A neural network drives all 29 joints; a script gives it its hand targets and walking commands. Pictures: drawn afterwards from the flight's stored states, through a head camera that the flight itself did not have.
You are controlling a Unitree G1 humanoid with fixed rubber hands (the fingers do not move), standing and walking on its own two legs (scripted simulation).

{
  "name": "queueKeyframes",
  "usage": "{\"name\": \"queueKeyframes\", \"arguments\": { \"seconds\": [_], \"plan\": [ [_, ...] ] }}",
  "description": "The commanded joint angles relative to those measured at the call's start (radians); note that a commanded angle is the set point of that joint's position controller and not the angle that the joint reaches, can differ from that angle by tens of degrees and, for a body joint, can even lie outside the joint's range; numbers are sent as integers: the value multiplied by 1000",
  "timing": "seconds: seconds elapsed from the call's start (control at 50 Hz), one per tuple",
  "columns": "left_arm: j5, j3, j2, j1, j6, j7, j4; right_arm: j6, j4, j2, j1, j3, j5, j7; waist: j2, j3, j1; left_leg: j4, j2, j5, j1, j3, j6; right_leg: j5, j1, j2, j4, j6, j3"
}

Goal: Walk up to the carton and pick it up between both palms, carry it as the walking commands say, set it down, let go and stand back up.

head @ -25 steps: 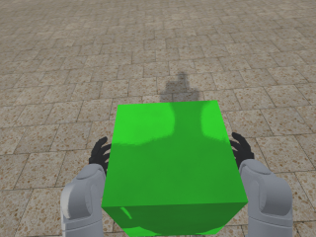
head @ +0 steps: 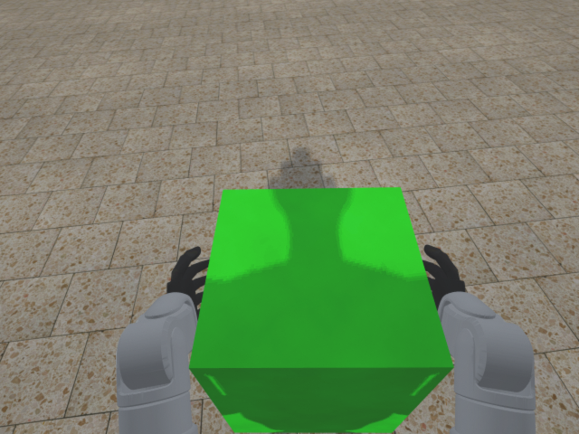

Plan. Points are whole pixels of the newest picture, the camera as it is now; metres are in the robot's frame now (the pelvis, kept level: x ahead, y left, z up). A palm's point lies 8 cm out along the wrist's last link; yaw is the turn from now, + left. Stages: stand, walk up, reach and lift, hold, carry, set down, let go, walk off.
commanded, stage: carry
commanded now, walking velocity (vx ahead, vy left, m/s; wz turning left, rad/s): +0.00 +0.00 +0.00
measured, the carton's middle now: (312, 317) +0.28 +0.00 +0.02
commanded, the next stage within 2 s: none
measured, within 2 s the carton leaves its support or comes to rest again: neither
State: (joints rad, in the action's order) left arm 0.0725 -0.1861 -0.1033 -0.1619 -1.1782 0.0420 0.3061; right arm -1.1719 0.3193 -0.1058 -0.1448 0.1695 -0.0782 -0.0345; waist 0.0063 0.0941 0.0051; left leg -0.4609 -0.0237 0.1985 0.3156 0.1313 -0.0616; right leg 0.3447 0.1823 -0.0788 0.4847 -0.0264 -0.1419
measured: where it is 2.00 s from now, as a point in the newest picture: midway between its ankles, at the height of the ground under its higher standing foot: outside the picture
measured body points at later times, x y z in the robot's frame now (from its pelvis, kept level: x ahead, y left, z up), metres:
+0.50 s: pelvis -0.02 -0.01 +0.00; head -0.05 -0.01 +0.45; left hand +0.26 +0.15 +0.07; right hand +0.25 -0.18 +0.07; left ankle +0.03 +0.08 -0.74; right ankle -0.06 -0.12 -0.74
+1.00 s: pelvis -0.05 -0.02 +0.00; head -0.08 -0.02 +0.45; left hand +0.25 +0.14 +0.05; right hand +0.25 -0.19 +0.05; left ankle +0.03 +0.08 -0.74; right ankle -0.06 -0.12 -0.74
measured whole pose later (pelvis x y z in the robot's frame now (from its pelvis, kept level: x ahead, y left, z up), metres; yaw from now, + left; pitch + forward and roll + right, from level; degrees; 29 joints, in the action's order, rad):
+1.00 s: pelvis -0.05 -0.02 +0.00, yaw -1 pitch +3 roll +0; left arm 0.11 -0.21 -0.08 -0.21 -0.88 0.02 -0.03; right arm -0.89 -0.03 -0.08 -0.22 0.19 -0.11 -0.01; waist -0.01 0.13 0.00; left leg -0.48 0.04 0.12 0.41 0.11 -0.03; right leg 0.29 0.29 -0.02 0.53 0.03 -0.15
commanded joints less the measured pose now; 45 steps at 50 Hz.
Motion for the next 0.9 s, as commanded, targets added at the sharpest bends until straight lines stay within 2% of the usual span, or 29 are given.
{"name": "queueKeyframes", "arguments": {
  "seconds": [0.0,0.16,0.4,0.62,0.78,0.88],
  "plan": [
    [-338,737,-788,-450,-17,-228,29,-22,19,-764,-459,-734,327,225,-11,284,-6,-31,185,-619,-224,-137,36,-411,-21,-95,-6,-9,38],
    [-350,728,-823,-511,-12,-233,10,-19,-4,-800,-505,-712,334,221,5,266,0,-35,167,-463,-173,-135,19,-391,1,-90,-20,7,56],
    [-288,687,-811,-499,37,-219,-38,28,-49,-786,-512,-678,312,222,-12,243,3,9,163,-245,-107,-152,19,-222,40,-70,-44,29,77],
    [-214,615,-771,-491,159,-210,-135,149,-149,-755,-513,-610,240,213,-13,219,2,43,162,-82,-70,-153,31,-118,89,-65,-75,33,95],
    [-172,561,-715,-520,274,-201,-220,263,-233,-711,-540,-557,180,194,-14,222,0,48,163,-32,-61,-149,38,-76,114,-65,-83,31,104],
    [-187,567,-700,-555,312,-189,-214,302,-233,-701,-568,-562,184,176,-14,242,0,49,164,-28,-67,-148,41,-63,117,-65,-84,30,109]
  ]
}}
